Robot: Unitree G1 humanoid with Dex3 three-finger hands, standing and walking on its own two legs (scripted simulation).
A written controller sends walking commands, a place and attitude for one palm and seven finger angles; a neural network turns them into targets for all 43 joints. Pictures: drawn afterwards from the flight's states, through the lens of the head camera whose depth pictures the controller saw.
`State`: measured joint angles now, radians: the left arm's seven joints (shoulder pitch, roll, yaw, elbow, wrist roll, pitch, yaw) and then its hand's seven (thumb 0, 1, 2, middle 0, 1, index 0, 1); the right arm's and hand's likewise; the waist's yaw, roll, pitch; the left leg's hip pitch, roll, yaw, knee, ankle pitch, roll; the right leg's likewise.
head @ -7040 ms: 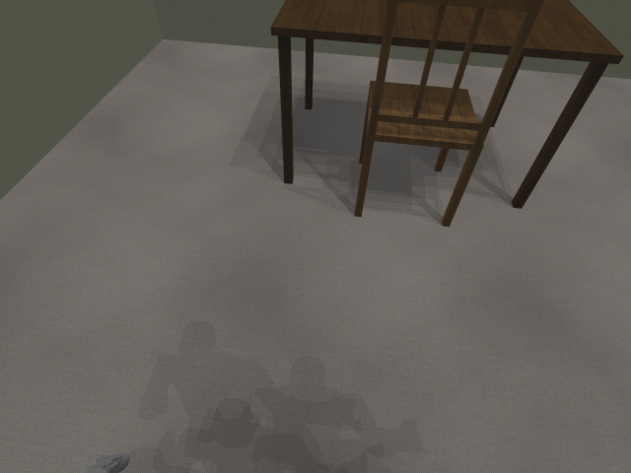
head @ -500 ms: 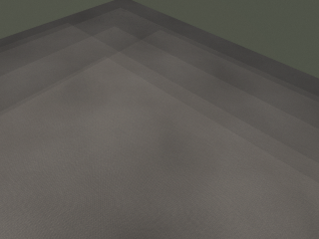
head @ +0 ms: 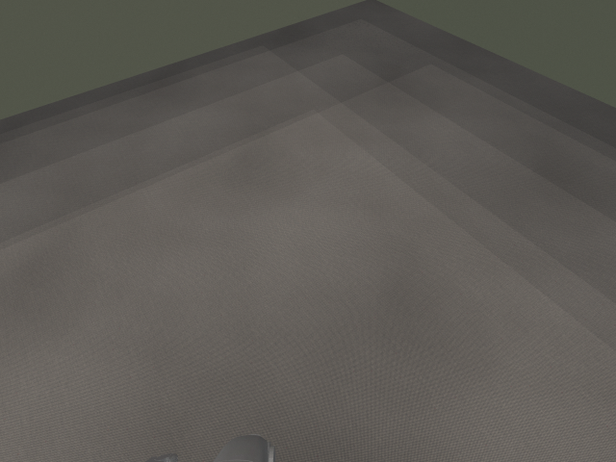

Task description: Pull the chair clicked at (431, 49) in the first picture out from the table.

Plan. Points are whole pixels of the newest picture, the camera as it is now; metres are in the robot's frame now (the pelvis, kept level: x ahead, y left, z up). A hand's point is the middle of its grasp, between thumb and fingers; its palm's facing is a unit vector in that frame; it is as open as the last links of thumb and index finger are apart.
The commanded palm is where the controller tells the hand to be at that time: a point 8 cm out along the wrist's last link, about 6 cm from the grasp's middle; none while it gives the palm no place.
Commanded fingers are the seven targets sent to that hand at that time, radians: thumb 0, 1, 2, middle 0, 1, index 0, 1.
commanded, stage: turn to face it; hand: left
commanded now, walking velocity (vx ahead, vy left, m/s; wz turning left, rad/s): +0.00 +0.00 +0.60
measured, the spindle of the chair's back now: out of the picture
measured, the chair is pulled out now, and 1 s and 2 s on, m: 0.00 0.00 0.00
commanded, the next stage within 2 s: none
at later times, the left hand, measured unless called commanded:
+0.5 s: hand out of the picture +0.04 +0.27 -0.16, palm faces +0.32 -0.91 -0.27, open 7.4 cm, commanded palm none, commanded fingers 0.00 0.90 0.90 -0.20 -0.30 -0.20 -0.30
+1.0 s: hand out of the picture -0.06 +0.18 -0.16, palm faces +0.58 -0.77 -0.25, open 7.4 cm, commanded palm none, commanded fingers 0.00 0.90 0.90 -0.20 -0.30 -0.20 -0.30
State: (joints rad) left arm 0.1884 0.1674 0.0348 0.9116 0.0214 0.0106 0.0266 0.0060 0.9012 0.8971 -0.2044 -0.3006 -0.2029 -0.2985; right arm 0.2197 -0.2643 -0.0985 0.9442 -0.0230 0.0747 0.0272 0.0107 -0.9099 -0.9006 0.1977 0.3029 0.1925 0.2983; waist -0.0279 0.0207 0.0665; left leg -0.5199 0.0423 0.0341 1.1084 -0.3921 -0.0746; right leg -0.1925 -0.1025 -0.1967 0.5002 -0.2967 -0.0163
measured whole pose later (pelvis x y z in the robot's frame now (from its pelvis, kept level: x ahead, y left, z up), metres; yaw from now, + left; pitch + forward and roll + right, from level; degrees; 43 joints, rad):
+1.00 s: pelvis +0.00 -0.02 +0.00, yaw +36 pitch -1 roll +2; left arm 0.23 0.20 0.03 0.89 0.03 0.02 0.02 0.01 0.90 0.90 -0.21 -0.30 -0.21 -0.30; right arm 0.18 -0.26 -0.08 0.94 -0.02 0.09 0.04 0.01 -0.91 -0.90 0.20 0.30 0.19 0.30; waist 0.00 -0.01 0.10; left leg -0.38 0.06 0.06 0.87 -0.43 -0.07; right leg -0.22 -0.16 -0.27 0.54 -0.29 0.00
